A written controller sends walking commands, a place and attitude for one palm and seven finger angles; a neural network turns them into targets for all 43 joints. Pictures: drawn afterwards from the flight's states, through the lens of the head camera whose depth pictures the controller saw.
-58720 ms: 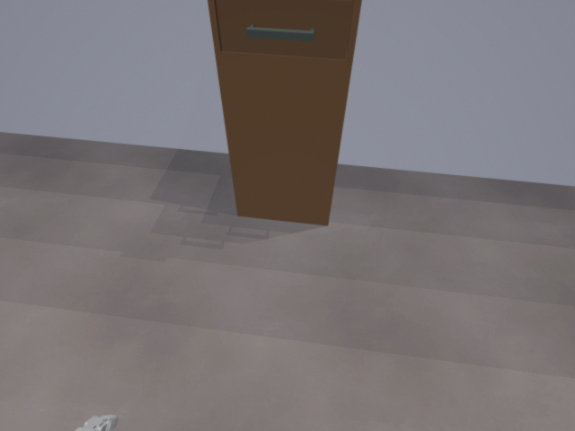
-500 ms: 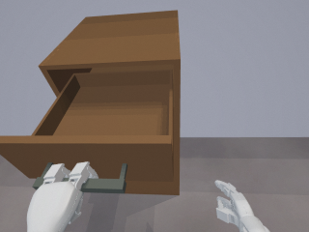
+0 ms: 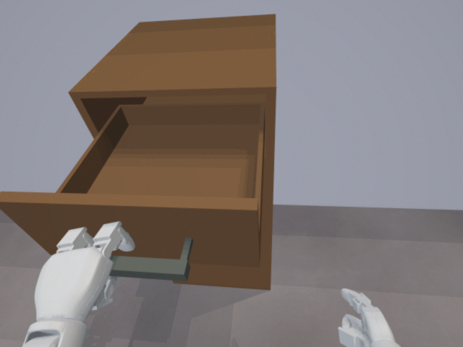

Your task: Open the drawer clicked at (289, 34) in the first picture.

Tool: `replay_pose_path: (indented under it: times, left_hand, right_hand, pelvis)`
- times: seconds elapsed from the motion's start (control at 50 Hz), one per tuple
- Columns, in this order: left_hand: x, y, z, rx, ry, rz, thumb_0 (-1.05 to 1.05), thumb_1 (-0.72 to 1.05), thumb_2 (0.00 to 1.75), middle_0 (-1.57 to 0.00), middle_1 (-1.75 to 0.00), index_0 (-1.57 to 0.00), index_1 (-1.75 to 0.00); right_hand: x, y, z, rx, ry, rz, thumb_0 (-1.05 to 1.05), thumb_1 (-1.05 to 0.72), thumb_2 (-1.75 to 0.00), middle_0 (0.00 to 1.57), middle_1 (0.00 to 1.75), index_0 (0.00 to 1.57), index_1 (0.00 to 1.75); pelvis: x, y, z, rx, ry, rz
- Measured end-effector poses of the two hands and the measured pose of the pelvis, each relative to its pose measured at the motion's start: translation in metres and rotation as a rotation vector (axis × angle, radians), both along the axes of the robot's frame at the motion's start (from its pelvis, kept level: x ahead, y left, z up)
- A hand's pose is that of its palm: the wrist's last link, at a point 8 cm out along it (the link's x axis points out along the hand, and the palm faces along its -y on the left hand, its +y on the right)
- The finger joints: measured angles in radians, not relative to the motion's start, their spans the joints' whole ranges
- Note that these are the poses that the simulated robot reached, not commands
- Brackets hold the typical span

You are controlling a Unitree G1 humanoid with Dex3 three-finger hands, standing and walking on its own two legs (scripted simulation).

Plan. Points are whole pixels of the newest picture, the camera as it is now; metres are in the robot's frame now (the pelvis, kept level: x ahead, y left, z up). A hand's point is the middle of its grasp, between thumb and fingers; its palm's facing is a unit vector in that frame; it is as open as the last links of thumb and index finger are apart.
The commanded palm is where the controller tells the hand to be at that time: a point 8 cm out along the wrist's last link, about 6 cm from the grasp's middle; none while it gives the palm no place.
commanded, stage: open the thumb to release the handle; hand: left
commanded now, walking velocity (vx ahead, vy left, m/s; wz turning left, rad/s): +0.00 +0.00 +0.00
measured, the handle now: (127, 253) +0.22 +0.19 +0.11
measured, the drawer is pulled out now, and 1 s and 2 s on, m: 0.28 0.28 0.28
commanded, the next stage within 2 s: lift the hand off the handle in 0.28 s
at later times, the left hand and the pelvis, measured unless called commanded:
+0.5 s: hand (101, 294) +0.17 +0.21 +0.09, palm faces +0.10 -0.19 -0.98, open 13.7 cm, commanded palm +0.14 +0.21 +0.14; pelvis -0.01 +0.01 +0.00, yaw +1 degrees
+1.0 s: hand (101, 278) +0.18 +0.21 +0.11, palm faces +0.09 -0.15 -0.98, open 13.3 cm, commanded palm +0.15 +0.20 +0.19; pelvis -0.02 +0.01 +0.01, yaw +1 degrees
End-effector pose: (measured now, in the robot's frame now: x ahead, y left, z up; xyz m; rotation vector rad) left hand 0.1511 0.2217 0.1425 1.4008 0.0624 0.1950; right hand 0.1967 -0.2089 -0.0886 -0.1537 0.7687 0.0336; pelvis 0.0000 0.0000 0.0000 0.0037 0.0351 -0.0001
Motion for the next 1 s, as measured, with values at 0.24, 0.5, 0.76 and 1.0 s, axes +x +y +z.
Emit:
replay_pose_path:
  times: [0.24,0.5,0.76,1.0]
  left_hand:
    - [-0.006,0.005,-0.002,0.02,0.036,-0.042,0.01,-0.13,0.46,-0.32,-1.25,-0.34,-1.24]
    - [-0.011,0.0,-0.004,-0.027,-0.009,-0.041,0.0,-0.47,0.31,-0.28,-1.21,-0.32,-1.2]
    - [-0.001,-0.004,-0.003,-0.002,-0.025,-0.046,0.0,-0.49,0.3,-0.3,-1.21,-0.36,-1.25]
    - [0.003,-0.006,0.021,0.018,-0.006,-0.087,0.0,-0.49,0.3,-0.36,-1.23,-0.41,-1.25]
  right_hand:
    - [0.008,0.007,0.013,-0.026,-0.044,0.034,0.02,-0.9,-0.9,0.2,0.29,0.2,0.3]
    - [0.008,0.025,0.014,-0.006,-0.044,0.066,0.02,-0.9,-0.9,0.2,0.29,0.2,0.3]
    - [0.003,0.049,0.009,0.038,-0.019,0.098,0.02,-0.9,-0.9,0.2,0.29,0.2,0.3]
    - [0.01,0.046,0.022,0.033,-0.069,0.091,0.02,-0.9,-0.9,0.2,0.3,0.2,0.3]
  pelvis:
    - [-0.008,0.0,0.004,-0.004,-0.016,0.007]
    - [-0.012,0.012,0.003,-0.01,-0.012,0.01]
    - [-0.018,0.016,0.003,-0.008,-0.037,0.014]
    - [-0.023,0.011,0.009,-0.006,-0.079,0.02]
